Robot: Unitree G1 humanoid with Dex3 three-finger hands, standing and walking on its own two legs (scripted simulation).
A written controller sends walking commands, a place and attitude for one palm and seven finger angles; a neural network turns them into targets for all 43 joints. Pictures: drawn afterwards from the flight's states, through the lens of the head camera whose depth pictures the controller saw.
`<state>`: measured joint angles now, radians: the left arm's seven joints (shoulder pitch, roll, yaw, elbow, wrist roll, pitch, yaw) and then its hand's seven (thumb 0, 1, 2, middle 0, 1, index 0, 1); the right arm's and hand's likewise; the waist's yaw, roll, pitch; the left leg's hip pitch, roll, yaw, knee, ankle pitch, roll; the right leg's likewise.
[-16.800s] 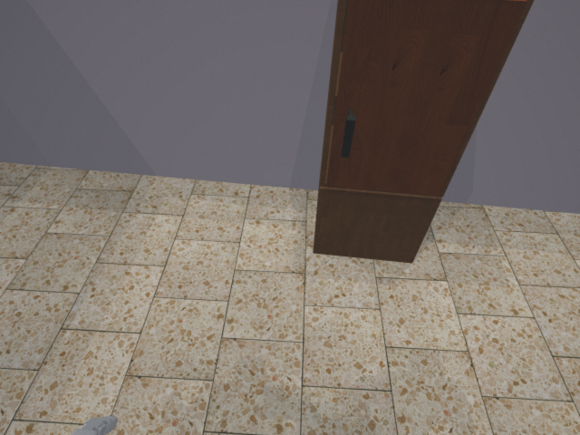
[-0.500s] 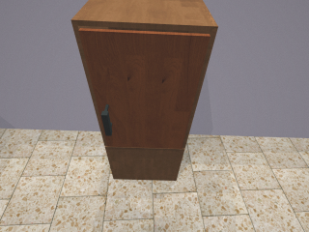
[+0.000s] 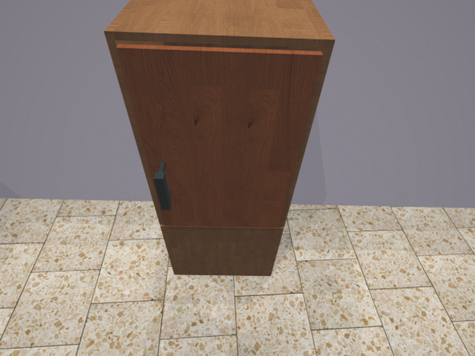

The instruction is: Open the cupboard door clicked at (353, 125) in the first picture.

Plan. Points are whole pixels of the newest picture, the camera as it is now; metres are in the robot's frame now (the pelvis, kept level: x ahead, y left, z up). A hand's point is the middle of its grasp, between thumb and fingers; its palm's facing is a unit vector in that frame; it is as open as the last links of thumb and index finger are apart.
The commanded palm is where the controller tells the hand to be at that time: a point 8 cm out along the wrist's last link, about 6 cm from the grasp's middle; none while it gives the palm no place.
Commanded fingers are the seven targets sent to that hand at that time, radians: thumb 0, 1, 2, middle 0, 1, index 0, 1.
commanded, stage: look again from close up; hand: left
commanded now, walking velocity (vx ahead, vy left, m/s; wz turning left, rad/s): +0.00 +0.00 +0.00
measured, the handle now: (164, 185) +0.55 +0.23 -0.11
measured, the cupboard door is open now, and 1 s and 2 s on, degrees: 0 0 0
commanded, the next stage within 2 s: raise the hand with hooked fingers in 0.34 s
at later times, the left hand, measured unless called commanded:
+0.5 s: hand out of the picture +0.03 +0.16 -0.16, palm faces +0.10 -0.98 -0.20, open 7.3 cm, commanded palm +0.12 +0.20 -0.07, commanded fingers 0.00 0.81 0.86 -0.21 -0.36 -0.21 -0.36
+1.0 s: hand (141, 339) +0.17 +0.18 -0.09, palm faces +0.24 -0.97 -0.10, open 9.4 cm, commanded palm +0.17 +0.22 -0.07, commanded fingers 0.00 0.22 0.61 -0.25 -0.74 -0.25 -0.74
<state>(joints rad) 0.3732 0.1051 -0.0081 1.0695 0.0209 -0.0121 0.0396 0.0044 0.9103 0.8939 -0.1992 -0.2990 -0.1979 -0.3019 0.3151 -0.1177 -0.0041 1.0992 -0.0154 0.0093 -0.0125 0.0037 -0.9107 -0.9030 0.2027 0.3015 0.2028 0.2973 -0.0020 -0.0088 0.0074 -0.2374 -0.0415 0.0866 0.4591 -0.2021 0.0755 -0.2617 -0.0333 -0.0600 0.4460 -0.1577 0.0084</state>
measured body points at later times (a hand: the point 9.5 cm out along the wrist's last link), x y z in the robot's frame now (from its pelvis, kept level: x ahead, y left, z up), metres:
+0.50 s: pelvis +0.02 +0.00 +0.00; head +0.02 +0.00 +0.45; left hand +0.03 +0.22 -0.15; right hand +0.02 -0.22 -0.15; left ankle +0.03 +0.07 -0.74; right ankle +0.05 -0.13 -0.74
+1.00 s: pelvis +0.02 -0.06 -0.11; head +0.10 -0.03 +0.33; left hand +0.15 +0.23 -0.08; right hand +0.29 -0.27 -0.15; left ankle +0.03 +0.07 -0.74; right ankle +0.05 -0.13 -0.74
